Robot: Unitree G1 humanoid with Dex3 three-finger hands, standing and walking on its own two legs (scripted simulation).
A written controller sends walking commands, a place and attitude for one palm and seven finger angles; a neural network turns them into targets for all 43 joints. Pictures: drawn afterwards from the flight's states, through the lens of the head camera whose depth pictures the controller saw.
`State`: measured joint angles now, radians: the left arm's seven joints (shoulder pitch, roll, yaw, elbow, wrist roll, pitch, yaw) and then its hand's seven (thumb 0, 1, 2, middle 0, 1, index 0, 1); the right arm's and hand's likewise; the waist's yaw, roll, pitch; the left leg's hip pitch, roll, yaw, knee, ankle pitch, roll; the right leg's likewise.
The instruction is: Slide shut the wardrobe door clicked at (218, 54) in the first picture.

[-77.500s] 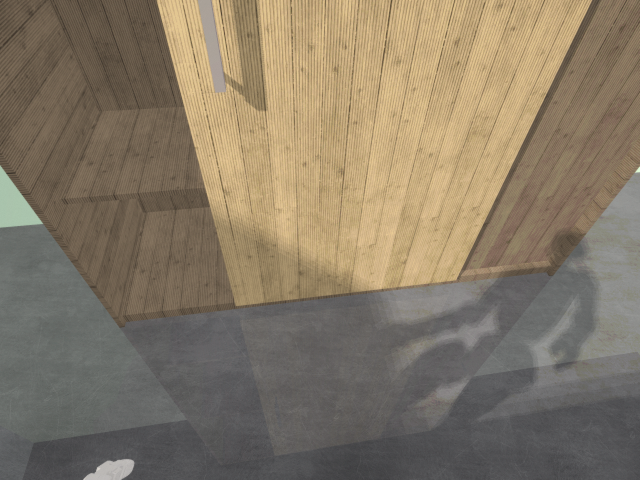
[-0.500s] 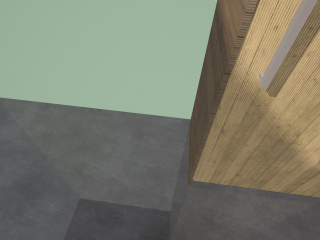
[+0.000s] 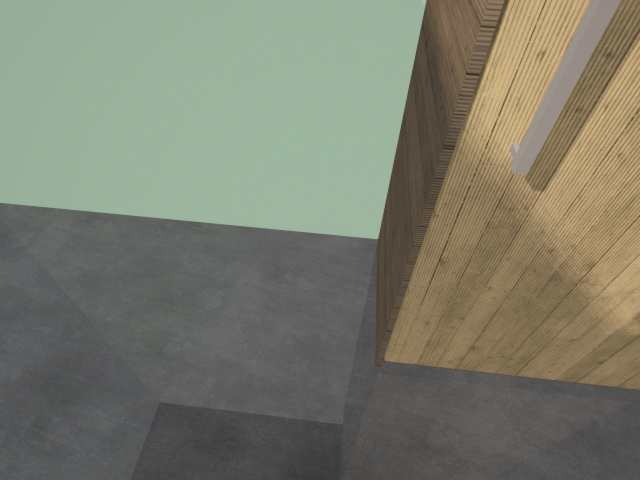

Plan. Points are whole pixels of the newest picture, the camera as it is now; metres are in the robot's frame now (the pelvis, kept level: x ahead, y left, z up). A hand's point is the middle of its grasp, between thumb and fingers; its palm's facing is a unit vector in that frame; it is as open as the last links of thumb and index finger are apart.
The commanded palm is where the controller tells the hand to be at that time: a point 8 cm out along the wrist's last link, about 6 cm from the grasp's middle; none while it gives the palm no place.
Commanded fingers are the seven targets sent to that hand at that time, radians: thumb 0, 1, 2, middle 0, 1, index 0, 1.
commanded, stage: come to a stop and stand still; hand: right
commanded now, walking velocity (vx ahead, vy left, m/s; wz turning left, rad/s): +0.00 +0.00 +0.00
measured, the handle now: (568, 55) +0.56 -0.27 +0.27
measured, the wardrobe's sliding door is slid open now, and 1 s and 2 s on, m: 0.00 0.00 0.00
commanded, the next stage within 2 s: look again from close up in 0.40 s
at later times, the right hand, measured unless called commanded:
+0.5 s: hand out of the picture +0.04 -0.20 -0.17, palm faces -0.01 +0.97 -0.24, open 7.4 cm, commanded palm none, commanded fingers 0.00 -0.90 -0.90 0.20 0.30 0.20 0.30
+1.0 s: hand out of the picture +0.04 -0.21 -0.17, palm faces +0.00 +0.97 -0.25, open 7.4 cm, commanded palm none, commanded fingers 0.00 -0.90 -0.90 0.20 0.30 0.20 0.30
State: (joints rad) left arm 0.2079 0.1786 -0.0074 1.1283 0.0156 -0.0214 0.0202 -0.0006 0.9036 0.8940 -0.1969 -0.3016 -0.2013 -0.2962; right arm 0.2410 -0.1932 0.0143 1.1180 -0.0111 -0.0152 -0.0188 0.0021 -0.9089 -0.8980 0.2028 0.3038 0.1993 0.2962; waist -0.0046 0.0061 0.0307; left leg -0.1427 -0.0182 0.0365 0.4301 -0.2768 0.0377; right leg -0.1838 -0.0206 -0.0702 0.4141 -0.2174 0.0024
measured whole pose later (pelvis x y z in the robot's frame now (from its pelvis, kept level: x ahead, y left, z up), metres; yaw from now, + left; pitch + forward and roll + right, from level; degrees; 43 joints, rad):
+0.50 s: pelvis +0.01 +0.00 +0.00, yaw +0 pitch -1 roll +0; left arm 0.18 0.22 -0.01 1.14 0.02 -0.02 0.02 0.00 0.90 0.89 -0.20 -0.30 -0.20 -0.30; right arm 0.21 -0.23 0.01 1.12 -0.01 -0.02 -0.01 0.00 -0.91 -0.90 0.20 0.30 0.20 0.30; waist 0.00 0.01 0.03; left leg -0.11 -0.02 0.04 0.39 -0.27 0.04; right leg -0.16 -0.02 -0.07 0.38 -0.21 0.00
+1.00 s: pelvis +0.01 +0.00 +0.00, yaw +0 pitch +0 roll +0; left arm 0.17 0.23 -0.01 1.14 0.02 -0.02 0.02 0.00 0.90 0.89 -0.20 -0.30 -0.20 -0.30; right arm 0.20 -0.24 0.01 1.12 -0.01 -0.02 -0.01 0.00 -0.91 -0.90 0.20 0.30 0.20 0.30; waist -0.01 0.01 0.03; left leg -0.09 -0.01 0.04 0.36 -0.26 0.03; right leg -0.14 -0.01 -0.07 0.36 -0.21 0.00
